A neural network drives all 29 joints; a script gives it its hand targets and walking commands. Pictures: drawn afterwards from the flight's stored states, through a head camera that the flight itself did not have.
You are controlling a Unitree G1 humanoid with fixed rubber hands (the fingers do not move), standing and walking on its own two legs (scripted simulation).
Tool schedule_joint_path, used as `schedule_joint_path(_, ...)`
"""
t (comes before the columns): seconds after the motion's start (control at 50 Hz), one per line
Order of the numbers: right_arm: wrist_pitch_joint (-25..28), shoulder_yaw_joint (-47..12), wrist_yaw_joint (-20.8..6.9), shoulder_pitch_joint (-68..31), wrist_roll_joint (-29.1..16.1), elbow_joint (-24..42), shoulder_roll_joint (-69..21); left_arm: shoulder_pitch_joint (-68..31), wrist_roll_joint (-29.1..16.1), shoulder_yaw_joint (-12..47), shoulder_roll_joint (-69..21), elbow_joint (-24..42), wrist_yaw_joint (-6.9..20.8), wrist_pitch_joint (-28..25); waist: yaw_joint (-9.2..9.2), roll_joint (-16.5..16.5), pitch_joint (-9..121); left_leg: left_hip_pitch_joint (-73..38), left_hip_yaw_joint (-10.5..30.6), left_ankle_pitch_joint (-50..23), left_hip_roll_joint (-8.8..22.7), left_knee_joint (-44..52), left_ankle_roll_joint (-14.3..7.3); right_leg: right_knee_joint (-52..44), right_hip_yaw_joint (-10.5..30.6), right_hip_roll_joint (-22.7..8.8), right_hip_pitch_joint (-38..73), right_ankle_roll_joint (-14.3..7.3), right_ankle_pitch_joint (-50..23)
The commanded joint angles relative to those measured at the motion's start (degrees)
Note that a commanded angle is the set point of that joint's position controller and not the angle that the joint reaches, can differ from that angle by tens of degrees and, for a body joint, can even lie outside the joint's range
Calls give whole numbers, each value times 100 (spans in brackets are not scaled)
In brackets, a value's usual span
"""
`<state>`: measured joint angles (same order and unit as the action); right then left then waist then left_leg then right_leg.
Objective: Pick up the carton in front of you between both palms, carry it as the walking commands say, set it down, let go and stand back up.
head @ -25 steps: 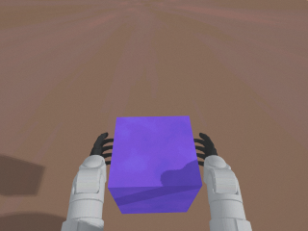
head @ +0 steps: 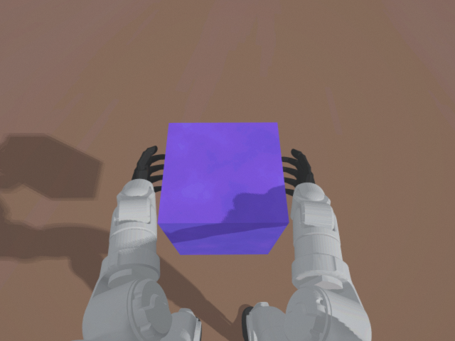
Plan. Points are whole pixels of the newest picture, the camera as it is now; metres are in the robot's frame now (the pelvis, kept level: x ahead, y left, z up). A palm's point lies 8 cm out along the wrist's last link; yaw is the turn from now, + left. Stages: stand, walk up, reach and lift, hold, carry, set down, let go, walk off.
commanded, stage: set down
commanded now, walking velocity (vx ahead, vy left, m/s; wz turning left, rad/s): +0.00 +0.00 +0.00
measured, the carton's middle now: (223, 195) +0.39 +0.00 -0.09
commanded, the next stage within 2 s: none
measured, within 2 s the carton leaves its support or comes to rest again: rests again in 1.84 s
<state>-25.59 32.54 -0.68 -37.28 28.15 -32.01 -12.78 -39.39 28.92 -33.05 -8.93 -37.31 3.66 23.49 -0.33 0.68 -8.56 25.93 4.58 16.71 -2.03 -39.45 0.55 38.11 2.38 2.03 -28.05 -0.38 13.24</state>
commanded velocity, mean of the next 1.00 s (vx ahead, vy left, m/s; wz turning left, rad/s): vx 0.00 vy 0.00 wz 0.00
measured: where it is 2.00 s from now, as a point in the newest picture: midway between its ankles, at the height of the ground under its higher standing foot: outside the picture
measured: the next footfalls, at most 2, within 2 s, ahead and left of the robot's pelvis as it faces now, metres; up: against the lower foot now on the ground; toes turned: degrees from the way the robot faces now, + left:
none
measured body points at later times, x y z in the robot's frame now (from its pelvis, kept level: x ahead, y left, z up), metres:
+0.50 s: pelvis -0.01 +0.01 -0.12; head +0.23 -0.01 +0.26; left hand +0.45 +0.15 -0.20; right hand +0.44 -0.15 -0.20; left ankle +0.04 +0.13 -0.72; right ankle +0.07 -0.11 -0.72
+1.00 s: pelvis -0.04 +0.00 -0.25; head +0.28 -0.01 +0.07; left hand +0.48 +0.13 -0.37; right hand +0.48 -0.17 -0.37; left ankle +0.04 +0.13 -0.72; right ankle +0.07 -0.12 -0.72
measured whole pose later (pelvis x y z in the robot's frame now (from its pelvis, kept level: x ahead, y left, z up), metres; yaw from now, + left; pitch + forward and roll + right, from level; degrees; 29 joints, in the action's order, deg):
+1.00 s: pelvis -0.04 +0.00 -0.25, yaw +2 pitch +47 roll +2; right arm -16.9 25.3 1.6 -64.9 11.8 -40.8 4.4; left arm -63.3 9.4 -25.8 -0.5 -39.1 -6.9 16.0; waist -1.6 1.4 2.9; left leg 114.2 3.7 32.0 -8.0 -99.5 3.3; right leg 98.5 4.9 5.4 -117.1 2.4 27.8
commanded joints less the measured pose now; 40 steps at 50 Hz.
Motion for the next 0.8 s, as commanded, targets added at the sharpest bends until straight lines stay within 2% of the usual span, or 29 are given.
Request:
schedule_joint_path(0.0, 764, -1815, -679, -2351, -677, -390, -3371, -2346, -699, 1729, -3392, -389, 814, -693, -17, -110, 2269, 947, -201, -325, -521, 142, -167, 10, 21, 416, 604, 88, -540)
schedule_joint_path(0.06, 1353, -2487, -649, -2627, -970, -303, -3787, -2570, -1036, 2373, -3788, -356, 886, -1266, 9, -95, 3341, 1565, -270, -694, -614, -426, -98, 558, 80, 446, 481, 144, -1127)
schedule_joint_path(0.12, 1724, -3435, -648, -3099, -1417, -1, -4272, -2966, -1468, 3212, -4247, -80, 938, -1622, 39, -110, 4914, 2146, -327, -1213, -666, -1026, -27, 1236, 108, 443, 589, 190, -1967)
schedule_joint_path(0.18, 1800, -4344, -658, -3503, -1869, 562, -4518, -3261, -2000, 4085, -4459, 453, 921, -1684, 56, -103, 6885, 2440, -355, -1813, -711, -1625, 31, 1982, 132, 437, 824, 193, -2880)
schedule_joint_path(0.24, 1636, -4804, -711, -3559, -2132, 753, -4617, -3334, -2315, 4562, -4691, 748, 843, -1514, 55, -88, 7766, 2814, -363, -1966, -757, -2018, 113, 2448, 74, 476, 365, 217, -3003)
schedule_joint_path(0.3, 1358, -4667, -851, -3489, -2093, 466, -4625, -3291, -2275, 4481, -4922, 545, 867, -1216, 4, -64, 7396, 3240, -383, -1520, -771, -2222, 160, 2588, -71, 568, -727, 250, -2172)
schedule_joint_path(0.36, 1104, -4284, -1030, -3513, -1930, 6, -4593, -3343, -2138, 4134, -5072, 154, 941, -930, -59, -30, 6612, 3757, -403, -933, -755, -2355, 154, 2691, -178, 609, -1813, 223, -1310)
schedule_joint_path(0.42, 964, -3879, -1181, -3665, -1752, -370, -4487, -3467, -2001, 3765, -5074, -173, 976, -780, -114, -16, 6172, 4209, -420, -627, -754, -2536, 145, 2869, -240, 619, -2577, 181, -887)
schedule_joint_path(0.56, 1085, -3447, -1258, -4218, -1726, -742, -4180, -4097, -1967, 3466, -4900, -302, 723, -929, -159, 31, 6457, 4789, -441, -741, -815, -3253, 194, 3621, -349, 668, -3764, 177, -846)
schedule_joint_path(0.78, 1071, -3720, -1107, -5333, -2274, -682, -3767, -5374, -2501, 3920, -4594, 80, 249, -983, -235, 28, 7747, 5190, -621, -622, -918, -4474, 300, 4789, -523, 712, -4454, 265, -777)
